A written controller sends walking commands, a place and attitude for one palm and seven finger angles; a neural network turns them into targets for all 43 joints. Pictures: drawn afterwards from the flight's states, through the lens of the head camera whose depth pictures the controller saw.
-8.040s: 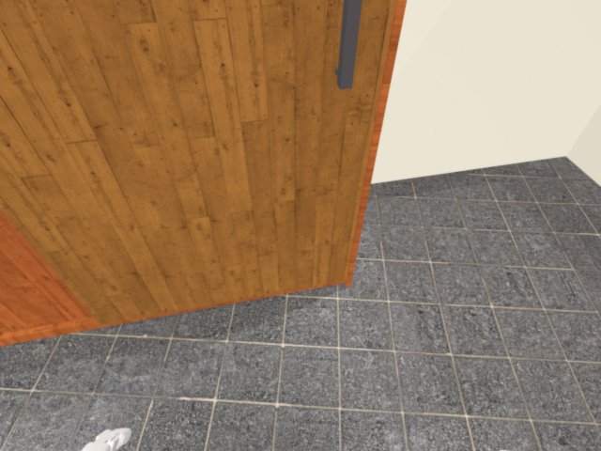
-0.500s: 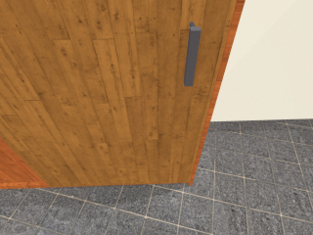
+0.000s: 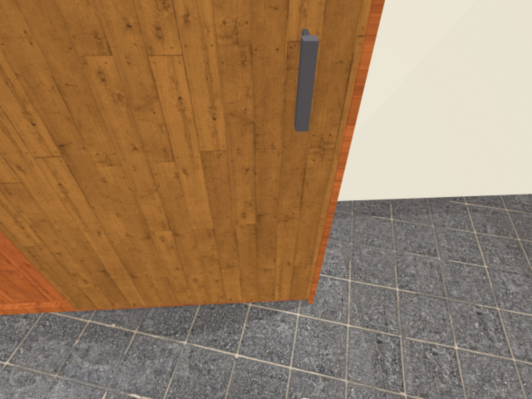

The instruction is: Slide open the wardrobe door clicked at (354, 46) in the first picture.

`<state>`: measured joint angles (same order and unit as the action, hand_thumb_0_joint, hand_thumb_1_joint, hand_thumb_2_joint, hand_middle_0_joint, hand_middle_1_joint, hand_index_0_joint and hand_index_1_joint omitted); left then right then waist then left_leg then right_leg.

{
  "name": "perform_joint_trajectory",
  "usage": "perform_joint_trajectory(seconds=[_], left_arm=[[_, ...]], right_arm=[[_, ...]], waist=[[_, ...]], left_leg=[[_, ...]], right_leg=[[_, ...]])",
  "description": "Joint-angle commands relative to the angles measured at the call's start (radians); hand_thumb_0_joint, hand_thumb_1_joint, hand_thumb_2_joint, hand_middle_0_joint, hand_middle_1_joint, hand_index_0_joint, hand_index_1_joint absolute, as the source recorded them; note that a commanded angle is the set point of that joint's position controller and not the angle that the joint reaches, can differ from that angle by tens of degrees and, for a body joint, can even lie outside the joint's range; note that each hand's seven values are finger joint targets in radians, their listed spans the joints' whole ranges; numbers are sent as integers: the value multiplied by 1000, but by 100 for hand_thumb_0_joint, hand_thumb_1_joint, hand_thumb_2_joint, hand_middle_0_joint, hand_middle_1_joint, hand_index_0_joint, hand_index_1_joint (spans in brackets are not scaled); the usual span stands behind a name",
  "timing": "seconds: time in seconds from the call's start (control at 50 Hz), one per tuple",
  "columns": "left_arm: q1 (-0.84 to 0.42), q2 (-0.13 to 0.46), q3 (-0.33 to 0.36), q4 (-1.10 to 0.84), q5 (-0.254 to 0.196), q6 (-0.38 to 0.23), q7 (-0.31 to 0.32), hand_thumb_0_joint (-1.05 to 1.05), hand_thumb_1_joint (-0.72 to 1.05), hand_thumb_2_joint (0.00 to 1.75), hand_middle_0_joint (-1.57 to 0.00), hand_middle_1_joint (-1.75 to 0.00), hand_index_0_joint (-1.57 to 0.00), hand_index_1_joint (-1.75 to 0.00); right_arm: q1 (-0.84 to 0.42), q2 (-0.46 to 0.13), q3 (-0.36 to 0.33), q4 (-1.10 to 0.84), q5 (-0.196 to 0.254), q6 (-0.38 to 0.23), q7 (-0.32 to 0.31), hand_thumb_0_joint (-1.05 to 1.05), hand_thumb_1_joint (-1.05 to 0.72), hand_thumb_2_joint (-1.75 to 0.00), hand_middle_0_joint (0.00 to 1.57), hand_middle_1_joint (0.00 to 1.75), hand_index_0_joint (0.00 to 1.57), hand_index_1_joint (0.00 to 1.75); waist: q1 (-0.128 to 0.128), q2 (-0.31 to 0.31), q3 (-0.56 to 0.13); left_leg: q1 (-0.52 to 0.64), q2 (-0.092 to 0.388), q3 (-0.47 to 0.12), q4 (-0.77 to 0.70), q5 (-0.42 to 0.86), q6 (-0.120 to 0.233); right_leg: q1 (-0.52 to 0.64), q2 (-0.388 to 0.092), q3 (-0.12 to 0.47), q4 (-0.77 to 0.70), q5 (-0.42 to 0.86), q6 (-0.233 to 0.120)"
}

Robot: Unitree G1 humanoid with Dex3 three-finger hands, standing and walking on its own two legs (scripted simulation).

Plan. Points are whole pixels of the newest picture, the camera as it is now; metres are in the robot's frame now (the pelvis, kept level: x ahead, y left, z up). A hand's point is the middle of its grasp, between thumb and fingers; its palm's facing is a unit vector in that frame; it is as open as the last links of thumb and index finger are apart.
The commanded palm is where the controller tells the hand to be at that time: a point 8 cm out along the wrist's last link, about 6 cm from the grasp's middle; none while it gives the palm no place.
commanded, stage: come to a stop and stand still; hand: right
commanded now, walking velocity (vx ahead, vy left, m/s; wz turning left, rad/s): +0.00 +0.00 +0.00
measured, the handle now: (303, 82) +0.61 -0.03 +0.20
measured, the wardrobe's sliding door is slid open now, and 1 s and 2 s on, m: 0.00 0.00 0.00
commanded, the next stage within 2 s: look again from close up in 1.04 s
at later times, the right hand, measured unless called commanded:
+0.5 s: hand out of the picture -0.04 -0.20 -0.16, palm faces -0.08 +0.97 -0.21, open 7.3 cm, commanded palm none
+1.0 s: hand out of the picture +0.01 -0.24 -0.17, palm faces -0.08 +0.98 -0.18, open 7.3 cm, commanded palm none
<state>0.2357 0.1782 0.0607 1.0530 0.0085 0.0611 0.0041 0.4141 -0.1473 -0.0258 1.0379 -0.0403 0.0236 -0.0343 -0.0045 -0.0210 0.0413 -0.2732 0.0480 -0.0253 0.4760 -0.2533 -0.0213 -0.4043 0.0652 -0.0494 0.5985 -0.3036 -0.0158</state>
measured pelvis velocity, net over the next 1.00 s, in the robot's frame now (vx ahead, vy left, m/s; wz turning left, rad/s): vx -0.04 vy -0.07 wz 0.09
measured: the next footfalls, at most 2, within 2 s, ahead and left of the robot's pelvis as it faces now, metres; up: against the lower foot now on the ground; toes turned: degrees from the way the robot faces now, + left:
right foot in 0.10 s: +0.08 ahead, -0.08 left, +0.00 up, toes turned +3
left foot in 0.42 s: -0.08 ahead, +0.08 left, +0.00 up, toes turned +8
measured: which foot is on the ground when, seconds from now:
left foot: down 0.00-0.10, up 0.12-0.40, down 0.42-0.76, up 0.78-1.00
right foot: up 0.00-0.08, down 0.10-0.42, up 0.44-0.72, down 0.74-1.00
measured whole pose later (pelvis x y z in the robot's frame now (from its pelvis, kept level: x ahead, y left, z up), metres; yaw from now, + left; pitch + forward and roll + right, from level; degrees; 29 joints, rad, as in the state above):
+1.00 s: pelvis -0.04 -0.07 +0.01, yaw +5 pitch +0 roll +1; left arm 0.23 0.13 0.04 1.07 0.02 0.01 0.05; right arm 0.23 -0.17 -0.04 1.01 -0.02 0.05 -0.01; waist 0.02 0.00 0.10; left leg -0.33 0.02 0.04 0.76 -0.46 -0.01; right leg -0.28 -0.04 -0.09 0.46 -0.18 -0.03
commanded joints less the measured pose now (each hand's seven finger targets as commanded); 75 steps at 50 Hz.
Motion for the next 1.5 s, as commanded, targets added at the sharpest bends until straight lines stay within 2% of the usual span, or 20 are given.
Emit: perform_joint_trajectory(seconds=[0.0,0.04,0.08,0.14,0.2,0.28,0.34,0.4,0.44,0.52,0.68,0.72,0.76,0.9,1.04,1.1,1.22,1.28,1.32,1.48], left_arm=[[281,133,64,17,-6,-14,12,0,90,90,-20,-30,-20,-30],[266,122,39,0,-9,-50,-1,0,90,90,-20,-30,-20,-30],[152,185,32,-55,13,-79,17,0,90,90,-20,-30,-20,-30],[-64,182,8,-111,23,-74,30,0,90,90,-20,-30,-20,-30],[-19,163,4,-100,28,-66,27,0,90,90,-20,-30,-20,-30],[128,158,7,-46,35,-52,36,0,90,90,-20,-30,-20,-30],[155,151,9,-24,29,-40,33,0,90,90,-20,-30,-20,-30],[139,48,-9,-41,8,-41,31,0,90,90,-20,-30,-20,-30],[134,86,7,-51,16,-39,9,0,90,90,-20,-30,-20,-30],[122,64,11,-38,9,-46,-12,0,90,90,-20,-30,-20,-30],[176,-11,-16,-6,7,-90,7,0,90,90,-20,-30,-20,-30],[252,88,-6,20,11,-105,25,0,90,90,-20,-30,-20,-30],[232,143,5,14,17,-84,41,0,90,90,-20,-30,-20,-30],[122,161,21,3,19,-67,64,0,90,90,-20,-30,-20,-30],[6,155,33,-40,18,-46,46,0,90,90,-20,-30,-20,-30],[13,34,9,-75,9,-29,27,0,90,90,-20,-30,-20,-30],[73,35,-1,-40,9,-35,11,0,90,90,-20,-30,-20,-30],[103,38,-18,-18,9,-61,17,0,90,90,-20,-30,-20,-30],[39,102,-19,-33,16,-75,24,0,90,90,-20,-30,-20,-30],[53,64,-32,18,4,-80,29,0,90,90,-20,-30,-20,-30]], right_arm=[[-363,-259,-79,-158,3,-15,-23,0,-90,-90,20,30,20,30],[-300,-243,-72,-147,5,-18,-19,0,-90,-90,20,30,20,30],[-127,-140,-57,-112,25,0,-12,0,-90,-90,20,30,20,30],[-37,-133,-59,-52,14,18,1,0,-90,-90,20,30,20,30],[-6,-98,-39,-28,12,21,14,0,-90,-90,20,30,20,30],[-51,-97,-24,-65,22,16,24,0,-90,-90,20,30,20,30],[67,-87,-19,-23,34,14,21,0,-90,-90,20,30,20,30],[46,-185,-32,-30,20,5,-9,0,-90,-90,20,30,20,30],[-107,-162,-31,-80,29,-25,-16,0,-90,-90,20,30,20,30],[-56,-128,-25,-52,31,-71,-2,0,-90,-90,20,30,20,30],[-22,-101,-20,-3,18,-53,7,0,-90,-90,20,30,20,30],[37,-36,-5,-5,27,-41,9,0,-90,-90,20,30,20,30],[25,-23,-2,-9,24,-23,8,0,-90,-90,20,30,20,30],[-66,-43,-24,-43,22,14,24,0,-90,-90,20,30,20,30],[-30,-72,-42,-67,17,15,25,0,-90,-90,20,30,20,30],[-100,-202,-51,-100,8,-3,8,0,-90,-90,20,30,20,30],[-240,-163,-42,-133,10,-16,3,0,-90,-90,20,30,20,30],[-179,-136,-27,-100,27,-19,6,0,-90,-90,20,30,20,30],[-139,-95,-15,-83,34,-22,13,0,-90,-90,20,30,20,30],[-133,-103,-3,-4,28,-35,8,0,-90,-90,20,30,20,30]], waist=[[187,260,-9],[136,67,88],[36,-372,183],[-70,-224,61],[-49,-28,70],[28,-97,37],[-3,-60,41],[1,294,112],[62,144,105],[43,88,125],[41,116,73],[36,-157,-14],[36,-184,-5],[36,-83,-59],[-21,-97,-53],[-3,285,13],[41,173,32],[29,10,-24],[-18,-138,-41],[-1,10,-41]], left_leg=[[-496,221,-151,-291,-270,128],[-305,120,-80,-17,-246,69],[-305,-53,21,373,-249,6],[-51,-17,-56,609,-118,12],[-88,-26,8,559,-123,3],[0,-57,81,160,-263,34],[251,-95,112,-215,-149,60],[273,263,-285,-413,-338,216],[110,268,-233,-413,-279,221],[129,202,-124,-364,-133,198],[21,119,-11,-106,73,125],[-91,21,75,102,-67,43],[-56,-10,85,207,-305,21],[-75,-3,44,322,-214,11],[144,-14,72,19,26,10],[49,262,-256,-276,-92,147],[-24,156,-73,-205,5,171],[4,103,-28,-40,103,98],[76,36,34,-36,54,30],[156,74,22,-110,204,29]], right_leg=[[389,-87,117,447,-102,10],[223,-110,99,-69,-133,6],[-6,-280,478,-477,-389,-10],[-241,-328,512,-526,-504,-131],[-125,-300,408,-500,-431,-118],[98,-287,367,-517,-370,-91],[66,-220,252,-473,-274,-10],[-203,-31,-28,109,-176,53],[-180,-97,47,321,-88,29],[-198,-134,25,407,39,38],[215,-103,-49,-143,122,36],[376,-297,194,-218,361,-31],[275,-416,319,-326,362,-126],[263,-408,231,-276,580,-153],[78,-325,131,-220,215,-73],[-44,-108,-32,93,-173,31],[66,-122,0,143,-88,25],[236,-138,55,-207,152,23],[168,-275,184,-268,307,-37],[213,-192,95,-261,280,-5]])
